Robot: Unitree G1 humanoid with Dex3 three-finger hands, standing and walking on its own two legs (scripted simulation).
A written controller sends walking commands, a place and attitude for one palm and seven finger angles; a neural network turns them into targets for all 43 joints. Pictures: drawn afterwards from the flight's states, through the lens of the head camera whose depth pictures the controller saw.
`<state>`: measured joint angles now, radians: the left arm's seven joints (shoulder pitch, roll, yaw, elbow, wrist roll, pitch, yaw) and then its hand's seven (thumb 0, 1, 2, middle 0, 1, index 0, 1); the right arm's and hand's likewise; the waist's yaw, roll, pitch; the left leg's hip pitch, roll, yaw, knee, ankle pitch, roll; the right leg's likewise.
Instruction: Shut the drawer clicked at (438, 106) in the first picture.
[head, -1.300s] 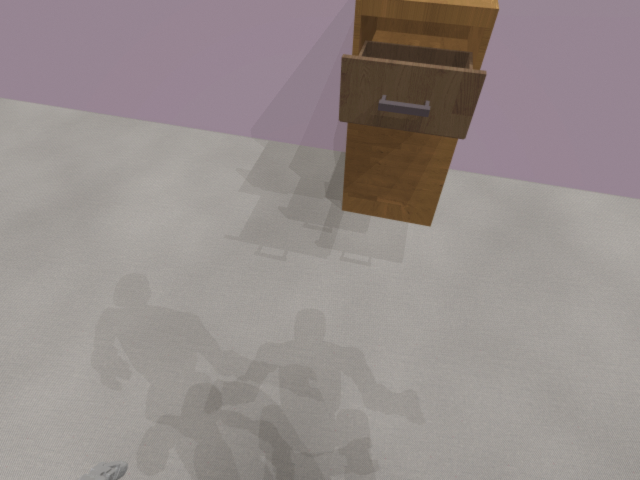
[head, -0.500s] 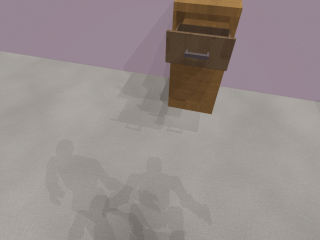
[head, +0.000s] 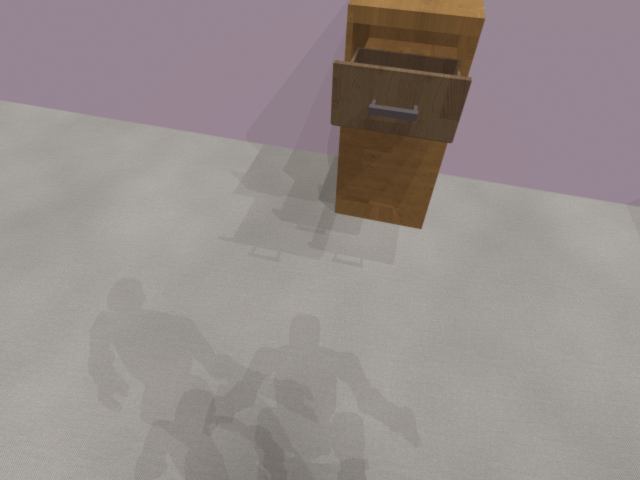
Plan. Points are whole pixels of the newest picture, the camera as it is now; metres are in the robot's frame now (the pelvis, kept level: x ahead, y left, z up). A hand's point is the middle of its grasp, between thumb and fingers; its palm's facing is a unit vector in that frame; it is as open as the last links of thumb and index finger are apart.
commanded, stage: look at it before walking up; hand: left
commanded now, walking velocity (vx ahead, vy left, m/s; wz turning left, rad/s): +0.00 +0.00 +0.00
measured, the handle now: (393, 109) +1.02 -0.14 -0.05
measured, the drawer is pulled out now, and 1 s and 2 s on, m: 0.30 0.30 0.30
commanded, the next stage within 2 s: walk to a spot facing it in 0.14 s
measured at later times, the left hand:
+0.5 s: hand out of the picture +0.06 +0.21 -0.18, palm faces -0.08 -0.96 -0.25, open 7.4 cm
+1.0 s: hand (229, 469) +0.18 +0.15 -0.18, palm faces -0.21 -0.96 -0.18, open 7.3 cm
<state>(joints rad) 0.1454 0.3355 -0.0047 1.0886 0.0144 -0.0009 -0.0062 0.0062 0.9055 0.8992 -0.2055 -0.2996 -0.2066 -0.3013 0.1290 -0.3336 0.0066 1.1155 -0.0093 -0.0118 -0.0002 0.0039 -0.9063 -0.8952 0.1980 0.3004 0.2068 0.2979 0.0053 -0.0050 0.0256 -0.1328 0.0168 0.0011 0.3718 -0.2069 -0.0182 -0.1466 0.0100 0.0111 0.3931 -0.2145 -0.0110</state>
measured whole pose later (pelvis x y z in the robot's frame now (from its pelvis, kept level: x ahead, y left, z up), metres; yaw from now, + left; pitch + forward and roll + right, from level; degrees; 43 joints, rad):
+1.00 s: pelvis +0.20 -0.04 -0.01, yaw -19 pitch +1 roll -1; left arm 0.45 0.15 0.04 1.05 0.03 -0.05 0.01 0.01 0.91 0.90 -0.21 -0.30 -0.21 -0.30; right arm 0.07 -0.17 -0.05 0.93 -0.02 -0.02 0.03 0.01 -0.91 -0.90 0.19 0.30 0.20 0.30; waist 0.08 0.00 0.05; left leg -0.58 0.09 0.06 0.77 -0.19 -0.04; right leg 0.01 0.06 0.11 0.34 -0.36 -0.04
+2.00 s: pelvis +0.47 -0.10 -0.01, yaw -38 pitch -1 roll -2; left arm 0.19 0.18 0.05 0.96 0.02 0.05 0.01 0.01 0.91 0.90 -0.20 -0.30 -0.20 -0.30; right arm 0.29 -0.14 -0.01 1.00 -0.03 0.02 -0.01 0.00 -0.94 -0.90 0.20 0.30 0.21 0.30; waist -0.01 -0.03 0.00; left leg -0.31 0.03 0.02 0.60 -0.27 0.04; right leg -0.35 -0.01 -0.06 0.83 -0.44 0.02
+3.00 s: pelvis +0.40 -0.06 +0.00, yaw -14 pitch -2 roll -1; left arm 0.33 0.25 0.05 1.06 0.03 0.04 -0.01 0.01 0.91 0.90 -0.20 -0.30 -0.20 -0.30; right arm 0.24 -0.15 -0.03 1.00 -0.02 -0.02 -0.02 -0.01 -0.94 -0.89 0.20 0.30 0.21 0.30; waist 0.03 -0.06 0.02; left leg -0.10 -0.01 0.04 0.37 -0.23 0.05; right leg -0.45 -0.07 -0.03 1.00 -0.31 0.04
